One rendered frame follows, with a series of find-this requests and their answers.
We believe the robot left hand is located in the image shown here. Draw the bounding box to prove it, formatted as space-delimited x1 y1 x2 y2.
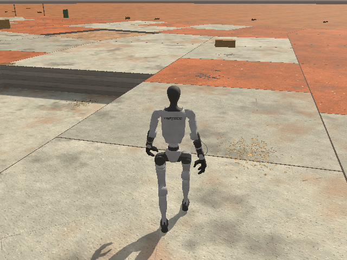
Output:
146 146 158 157

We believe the robot right forearm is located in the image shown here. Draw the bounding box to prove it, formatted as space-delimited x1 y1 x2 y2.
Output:
193 132 205 160

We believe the robot right hand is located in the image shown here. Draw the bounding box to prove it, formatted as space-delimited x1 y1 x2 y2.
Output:
194 158 207 174

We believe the right robot upper arm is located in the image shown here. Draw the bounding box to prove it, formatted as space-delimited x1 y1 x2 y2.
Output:
185 109 198 140

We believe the left robot upper arm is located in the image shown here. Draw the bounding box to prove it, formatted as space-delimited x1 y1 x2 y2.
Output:
149 109 162 138

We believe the robot left forearm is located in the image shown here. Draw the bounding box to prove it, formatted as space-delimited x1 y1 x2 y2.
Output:
146 130 154 148

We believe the robot torso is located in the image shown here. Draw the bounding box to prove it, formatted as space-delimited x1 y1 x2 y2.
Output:
161 107 186 163

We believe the right robot foot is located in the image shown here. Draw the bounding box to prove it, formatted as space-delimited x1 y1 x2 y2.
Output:
182 199 190 211

